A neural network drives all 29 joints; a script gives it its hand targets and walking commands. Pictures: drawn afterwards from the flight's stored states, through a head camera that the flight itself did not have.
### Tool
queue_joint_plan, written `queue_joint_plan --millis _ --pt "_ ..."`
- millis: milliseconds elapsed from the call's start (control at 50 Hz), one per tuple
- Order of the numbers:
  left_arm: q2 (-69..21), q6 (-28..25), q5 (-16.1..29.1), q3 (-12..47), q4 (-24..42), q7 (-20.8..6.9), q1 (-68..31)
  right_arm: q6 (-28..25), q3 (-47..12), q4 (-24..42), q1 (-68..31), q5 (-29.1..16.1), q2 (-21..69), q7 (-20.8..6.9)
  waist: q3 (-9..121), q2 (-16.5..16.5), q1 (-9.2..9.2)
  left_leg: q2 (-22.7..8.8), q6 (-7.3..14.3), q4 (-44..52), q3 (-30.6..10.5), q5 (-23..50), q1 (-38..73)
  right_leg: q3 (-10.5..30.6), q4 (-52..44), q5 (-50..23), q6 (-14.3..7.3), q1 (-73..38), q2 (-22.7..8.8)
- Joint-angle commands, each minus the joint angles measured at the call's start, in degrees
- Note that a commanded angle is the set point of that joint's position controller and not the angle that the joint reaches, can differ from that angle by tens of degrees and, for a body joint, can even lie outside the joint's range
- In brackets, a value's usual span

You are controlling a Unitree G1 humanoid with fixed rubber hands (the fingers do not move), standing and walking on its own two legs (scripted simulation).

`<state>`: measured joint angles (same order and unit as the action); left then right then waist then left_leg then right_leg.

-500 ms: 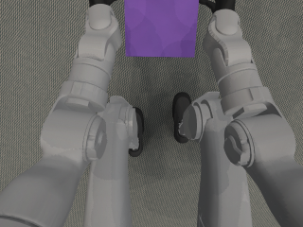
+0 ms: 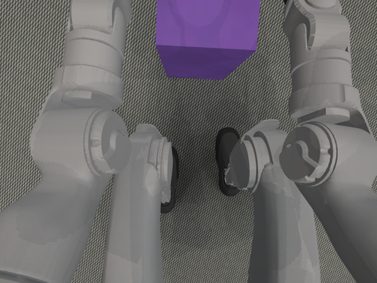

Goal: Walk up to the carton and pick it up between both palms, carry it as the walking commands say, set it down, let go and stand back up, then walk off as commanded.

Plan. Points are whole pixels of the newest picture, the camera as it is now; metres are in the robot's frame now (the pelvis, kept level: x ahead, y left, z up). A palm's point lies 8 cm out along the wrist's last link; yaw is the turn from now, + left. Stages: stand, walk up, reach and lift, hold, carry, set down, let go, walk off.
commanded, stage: set down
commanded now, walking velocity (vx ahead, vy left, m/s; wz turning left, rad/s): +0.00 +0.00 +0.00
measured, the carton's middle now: (201, 7) +0.58 -0.01 -0.26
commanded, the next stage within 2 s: none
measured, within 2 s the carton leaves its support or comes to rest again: neither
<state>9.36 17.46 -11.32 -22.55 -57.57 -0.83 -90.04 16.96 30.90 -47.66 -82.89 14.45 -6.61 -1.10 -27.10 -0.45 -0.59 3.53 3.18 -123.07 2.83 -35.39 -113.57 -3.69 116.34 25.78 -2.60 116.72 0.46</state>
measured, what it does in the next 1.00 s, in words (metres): stands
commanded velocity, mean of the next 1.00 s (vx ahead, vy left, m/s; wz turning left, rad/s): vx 0.00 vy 0.00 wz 0.00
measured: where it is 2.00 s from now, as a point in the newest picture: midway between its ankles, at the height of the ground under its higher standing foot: (196, 181)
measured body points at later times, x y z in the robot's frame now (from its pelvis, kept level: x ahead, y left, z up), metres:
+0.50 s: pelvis +0.01 +0.00 +0.01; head +0.37 +0.01 +0.27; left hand +0.60 +0.12 -0.12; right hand +0.58 -0.15 -0.13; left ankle +0.12 +0.09 -0.37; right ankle +0.17 -0.11 -0.37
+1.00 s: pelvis +0.02 +0.00 +0.00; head +0.39 +0.01 +0.25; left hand +0.60 +0.12 -0.14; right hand +0.58 -0.14 -0.15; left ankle +0.12 +0.08 -0.37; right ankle +0.17 -0.11 -0.37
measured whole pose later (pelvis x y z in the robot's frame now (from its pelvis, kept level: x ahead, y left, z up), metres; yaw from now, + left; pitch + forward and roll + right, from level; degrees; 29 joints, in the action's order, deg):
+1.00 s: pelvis +0.02 +0.00 +0.00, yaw +1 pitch +30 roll -2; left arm 8.1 13.6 -13.6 -25.6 -56.1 -3.6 -90.0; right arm 15.0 35.4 -47.9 -83.5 18.8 -6.3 -3.7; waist -27.1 -0.5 -0.7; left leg 5.1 3.2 -122.7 2.3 -37.6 -115.5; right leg -3.7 117.0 28.7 -2.6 118.7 0.5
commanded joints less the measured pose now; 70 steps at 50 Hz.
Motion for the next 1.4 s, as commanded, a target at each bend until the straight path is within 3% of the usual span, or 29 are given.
queue_joint_plan --millis 0,480,740,1380 --pt "-47.53 3.34 -1.09 9.96 -6.84 -11.6 -20.94 3.87 -12.16 -9.47 -26.37 0.42 40.19 -10.29 45.61 -5.98 -5.63 4.8 -0.82 16.51 -5.74 -4.01 13.72 2.92 -5.83 9.18 -0.54 -22.78 7.23" --pt "-45.32 2.54 -3.43 7.75 -8.7 -10.66 -12.46 3.64 -7.08 -12.22 -15.26 4.38 37.95 -10.71 41.97 -6.04 -6.24 5.69 -1.72 16.52 -5.43 -0.86 10.64 3.86 -6.25 4.49 -0.78 -22.12 7.27" --pt "-45.22 0.96 -2.97 8.58 -9.28 -10.63 -11.28 1.85 -8.16 -10.51 -15.21 4.08 38.34 -10.09 43.22 -5.03 -6.04 5.94 -1.57 15.2 -5.7 1.23 9.03 4.52 -5.5 1.29 -0.38 -22.23 7.21" --pt "-41.16 -0.73 -4.59 7.34 -10.25 -9.78 -10.24 0.0 -5.31 -12.69 -14.87 4.99 32.94 -9.89 39.15 -6.19 -6.25 5.21 -1.49 14.42 -6.59 0.68 8.36 4.52 -4.09 3.33 -0.33 -16.71 6.37"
